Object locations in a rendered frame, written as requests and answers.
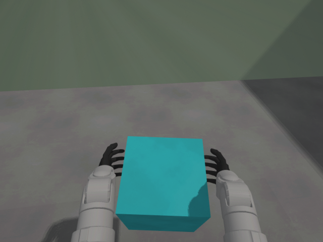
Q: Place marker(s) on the robot right hand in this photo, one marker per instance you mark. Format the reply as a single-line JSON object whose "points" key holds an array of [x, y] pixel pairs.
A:
{"points": [[219, 166]]}

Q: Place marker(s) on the robot left forearm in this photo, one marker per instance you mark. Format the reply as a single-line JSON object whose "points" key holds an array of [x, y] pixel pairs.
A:
{"points": [[97, 207]]}

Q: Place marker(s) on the robot left hand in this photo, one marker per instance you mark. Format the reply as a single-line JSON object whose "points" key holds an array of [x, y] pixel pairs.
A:
{"points": [[108, 160]]}

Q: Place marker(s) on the carton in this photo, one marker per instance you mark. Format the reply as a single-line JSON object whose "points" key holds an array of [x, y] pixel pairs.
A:
{"points": [[163, 185]]}

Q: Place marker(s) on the robot right forearm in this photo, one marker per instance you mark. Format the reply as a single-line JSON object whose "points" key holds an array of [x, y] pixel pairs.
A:
{"points": [[238, 209]]}

